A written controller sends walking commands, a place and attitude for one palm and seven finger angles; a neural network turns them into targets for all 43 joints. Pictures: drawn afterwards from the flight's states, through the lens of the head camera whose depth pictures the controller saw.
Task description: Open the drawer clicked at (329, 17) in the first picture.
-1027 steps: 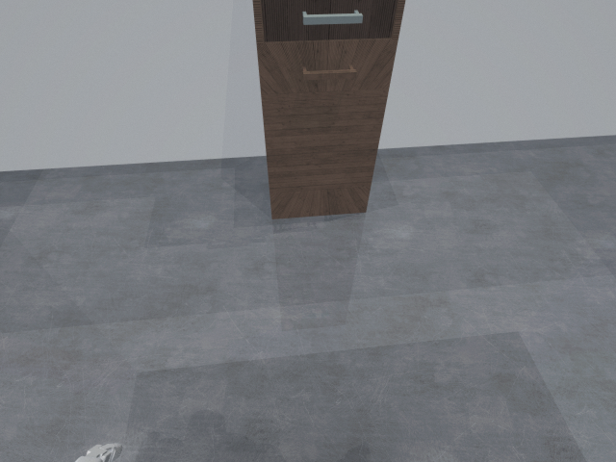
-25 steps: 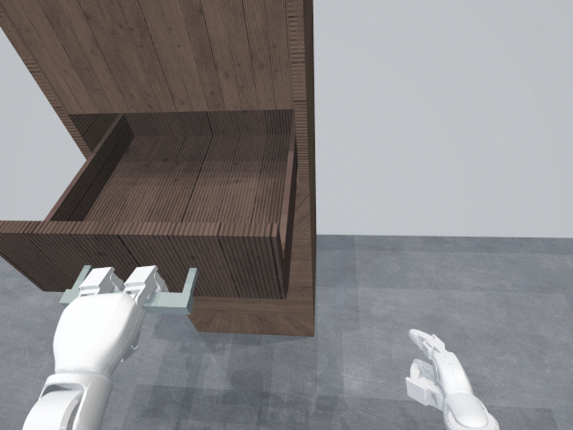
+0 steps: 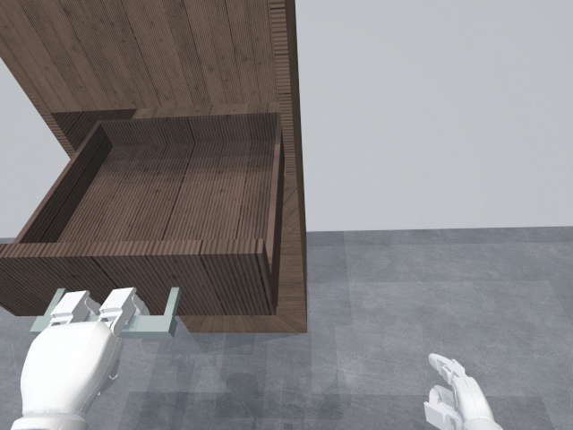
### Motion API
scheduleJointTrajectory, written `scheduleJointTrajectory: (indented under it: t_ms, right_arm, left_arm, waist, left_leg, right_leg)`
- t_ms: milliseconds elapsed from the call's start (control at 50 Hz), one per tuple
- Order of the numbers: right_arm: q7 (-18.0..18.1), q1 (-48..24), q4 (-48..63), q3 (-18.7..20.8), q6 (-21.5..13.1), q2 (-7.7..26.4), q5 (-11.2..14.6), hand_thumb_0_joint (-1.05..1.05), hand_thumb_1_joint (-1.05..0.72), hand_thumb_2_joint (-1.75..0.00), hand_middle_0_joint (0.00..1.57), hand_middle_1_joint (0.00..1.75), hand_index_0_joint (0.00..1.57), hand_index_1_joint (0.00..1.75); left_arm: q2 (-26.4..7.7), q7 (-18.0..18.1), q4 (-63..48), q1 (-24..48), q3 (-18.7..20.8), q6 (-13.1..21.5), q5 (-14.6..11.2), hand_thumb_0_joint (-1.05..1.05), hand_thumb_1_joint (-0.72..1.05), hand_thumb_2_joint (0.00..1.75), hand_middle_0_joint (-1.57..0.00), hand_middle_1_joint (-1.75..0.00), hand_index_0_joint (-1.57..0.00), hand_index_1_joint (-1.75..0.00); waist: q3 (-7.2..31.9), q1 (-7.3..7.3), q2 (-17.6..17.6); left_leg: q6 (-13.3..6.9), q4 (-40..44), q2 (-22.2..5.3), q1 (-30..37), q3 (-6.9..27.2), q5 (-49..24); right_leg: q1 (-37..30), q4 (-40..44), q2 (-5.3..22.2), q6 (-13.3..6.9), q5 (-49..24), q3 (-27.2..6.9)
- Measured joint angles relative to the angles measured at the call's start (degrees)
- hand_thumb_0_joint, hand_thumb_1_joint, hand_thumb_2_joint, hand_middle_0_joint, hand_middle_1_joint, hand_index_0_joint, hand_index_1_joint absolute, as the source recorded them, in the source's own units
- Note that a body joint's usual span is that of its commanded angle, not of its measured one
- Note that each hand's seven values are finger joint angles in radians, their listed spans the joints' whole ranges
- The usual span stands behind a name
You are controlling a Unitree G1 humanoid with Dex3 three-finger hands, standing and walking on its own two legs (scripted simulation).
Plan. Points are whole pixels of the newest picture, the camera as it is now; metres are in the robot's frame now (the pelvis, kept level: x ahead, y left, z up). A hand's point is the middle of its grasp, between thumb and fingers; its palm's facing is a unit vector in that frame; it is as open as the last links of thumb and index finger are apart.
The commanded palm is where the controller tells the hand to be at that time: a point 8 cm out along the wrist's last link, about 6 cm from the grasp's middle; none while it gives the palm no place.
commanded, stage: open the thumb to release the handle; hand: left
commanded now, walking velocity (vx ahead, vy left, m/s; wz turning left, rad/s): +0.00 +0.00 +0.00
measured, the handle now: (111, 311) +0.22 +0.25 +0.09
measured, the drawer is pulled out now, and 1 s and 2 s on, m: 0.30 0.30 0.30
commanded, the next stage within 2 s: lift the hand off the handle in 0.50 s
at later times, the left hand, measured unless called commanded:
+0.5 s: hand (94, 364) +0.17 +0.25 +0.08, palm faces +0.05 -0.09 -0.99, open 12.2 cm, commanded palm +0.14 +0.25 +0.13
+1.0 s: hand (115, 351) +0.18 +0.23 +0.08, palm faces +0.07 -0.07 -0.99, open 13.4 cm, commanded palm +0.16 +0.23 +0.14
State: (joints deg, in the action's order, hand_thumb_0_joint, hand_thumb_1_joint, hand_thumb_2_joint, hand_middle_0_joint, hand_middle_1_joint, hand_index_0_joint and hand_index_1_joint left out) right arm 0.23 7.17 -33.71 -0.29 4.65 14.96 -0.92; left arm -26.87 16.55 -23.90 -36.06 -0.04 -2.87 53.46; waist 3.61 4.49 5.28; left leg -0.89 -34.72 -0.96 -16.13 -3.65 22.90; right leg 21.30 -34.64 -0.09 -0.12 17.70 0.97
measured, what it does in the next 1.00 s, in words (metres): stands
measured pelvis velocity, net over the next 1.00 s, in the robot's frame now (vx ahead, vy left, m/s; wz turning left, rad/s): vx -0.03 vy -0.01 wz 0.05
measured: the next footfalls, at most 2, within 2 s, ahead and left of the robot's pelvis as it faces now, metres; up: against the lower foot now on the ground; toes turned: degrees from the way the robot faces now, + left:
none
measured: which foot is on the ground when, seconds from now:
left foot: down 0.00-1.00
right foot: down 0.00-1.00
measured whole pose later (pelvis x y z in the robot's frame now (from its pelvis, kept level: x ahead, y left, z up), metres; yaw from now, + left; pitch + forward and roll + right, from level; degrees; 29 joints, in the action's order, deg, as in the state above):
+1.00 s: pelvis -0.03 -0.01 +0.01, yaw +3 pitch +0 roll +0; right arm 1.9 4.6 -38.5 -1.6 3.8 12.7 -1.3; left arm -22.9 10.1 -9.1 -12.4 -7.4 -5.9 57.7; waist 0.1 7.8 5.5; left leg -0.9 -29.1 0.8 -11.6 -1.1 17.1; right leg 15.9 -29.7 1.7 -0.5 13.5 3.4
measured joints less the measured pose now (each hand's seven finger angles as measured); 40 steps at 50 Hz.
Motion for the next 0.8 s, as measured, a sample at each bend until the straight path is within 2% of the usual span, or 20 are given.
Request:
scheduleJointTrajectory:
  t_ms: [40, 100, 200, 280, 400, 500, 580, 680, 800]
  right_arm:
    - [0.5, -0.3, -0.4, 0.0, -0.2, -0.3, -0.2, 0.01, -0.91, -0.90, 0.20, 0.30, 0.20, 0.30]
    - [1.1, -0.7, -1.3, 0.1, -0.4, -0.8, -0.3, 0.01, -0.91, -0.90, 0.20, 0.30, 0.20, 0.30]
    - [1.7, -1.5, -2.3, -0.6, -0.6, -1.1, -0.4, 0.01, -0.91, -0.90, 0.20, 0.30, 0.20, 0.30]
    - [1.9, -2.1, -2.4, -1.2, -0.7, -1.3, -0.6, 0.01, -0.91, -0.89, 0.20, 0.30, 0.20, 0.30]
    - [1.8, -2.6, -2.2, -1.3, -1.2, -1.3, -0.8, 0.01, -0.91, -0.89, 0.20, 0.30, 0.20, 0.30]
    - [1.7, -2.5, -2.6, -1.0, -1.6, -1.2, -1.0, 0.01, -0.91, -0.89, 0.20, 0.30, 0.20, 0.30]
    - [1.8, -2.4, -3.2, -0.8, -1.7, -1.3, -1.0, 0.01, -0.91, -0.89, 0.20, 0.30, 0.20, 0.30]
    - [1.2, -1.8, -3.6, -0.4, -2.0, -1.6, -1.0, 0.01, -0.91, -0.89, 0.20, 0.30, 0.20, 0.30]
    - [1.0, -1.6, -4.2, -0.7, -1.5, -2.0, -1.0, 0.01, -0.91, -0.89, 0.20, 0.30, 0.20, 0.30]
  left_arm:
    - [-0.1, -0.2, 1.6, 2.3, -0.4, -0.3, 0.4, 0.01, 0.71, 0.83, -0.32, -1.30, -0.39, -1.31]
    - [0.4, -0.7, 4.9, 6.3, 0.0, -0.5, 0.7, 0.00, 0.69, 0.82, -0.35, -1.31, -0.39, -1.32]
    - [1.7, -3.1, 7.2, 10.5, -0.2, -1.9, 0.3, -0.01, 0.58, 0.77, -0.37, -1.30, -0.39, -1.31]
    - [1.9, -5.3, 8.4, 12.7, -0.6, -1.9, 0.7, -0.01, 0.41, 0.70, -0.36, -1.28, -0.38, -1.29]
    - [1.8, -6.9, 9.5, 14.6, -0.6, -0.8, 1.2, 0.00, 0.06, 0.55, -0.33, -1.24, -0.36, -1.26]
    - [2.1, -6.9, 10.2, 15.6, -0.9, 0.3, 1.8, 0.00, -0.23, 0.42, -0.31, -1.21, -0.33, -1.23]
    - [2.1, -6.7, 11.3, 16.9, -1.7, 1.0, 2.4, 0.00, -0.37, 0.36, -0.31, -1.20, -0.32, -1.21]
    - [4.1, -5.9, 11.3, 17.8, -3.2, 0.6, 2.9, 0.00, -0.45, 0.32, -0.30, -1.20, -0.32, -1.20]
    - [4.9, -4.6, 12.5, 19.9, -5.6, -0.6, 4.8, 0.00, -0.48, 0.31, -0.31, -1.20, -0.34, -1.22]
  waist:
    - [-0.5, -0.05, 0.1]
    - [-0.9, 0.66, 0.1]
    - [-1.5, 1.29, 0.3]
    - [-2.0, 1.72, 0.2]
    - [-2.6, 2.08, 0.0]
    - [-3.0, 2.36, -0.2]
    - [-3.5, 2.58, -0.4]
    - [-3.3, 2.58, -0.3]
    - [-3.3, 2.94, -0.3]
  left_leg:
    - [0.0, 0.0, 0.2, 0.2, 0.4, -0.2]
    - [0.0, 0.3, 0.4, 0.7, 0.8, -0.8]
    - [0.0, 1.7, 0.8, 2.3, 1.5, -1.9]
    - [0.0, 3.0, 0.9, 3.4, 1.8, -2.9]
    - [0.0, 4.1, 1.0, 4.0, 2.0, -3.9]
    - [-0.1, 4.5, 1.1, 4.1, 2.2, -4.4]
    - [-0.1, 4.7, 1.3, 4.0, 2.3, -4.8]
    - [-0.2, 4.7, 1.6, 3.5, 2.2, -4.9]
    - [-0.3, 4.6, 1.8, 3.2, 2.0, -5.0]
  right_leg:
    - [-0.4, -0.1, 0.2, 0.0, -0.1, 0.3]
    - [-1.1, 0.1, 0.5, -0.2, -0.3, 0.7]
    - [-2.9, 1.6, 0.8, -0.2, -1.2, 1.5]
    - [-4.2, 2.9, 0.9, -0.3, -2.1, 1.7]
    - [-5.1, 4.3, 1.0, -0.3, -3.1, 2.0]
    - [-5.3, 4.8, 1.1, -0.2, -3.6, 2.1]
    - [-5.2, 5.0, 1.3, -0.2, -3.9, 2.2]
    - [-4.6, 4.9, 1.6, 0.0, -4.0, 2.1]
    - [-4.1, 4.3, 1.8, 0.0, -3.8, 1.9]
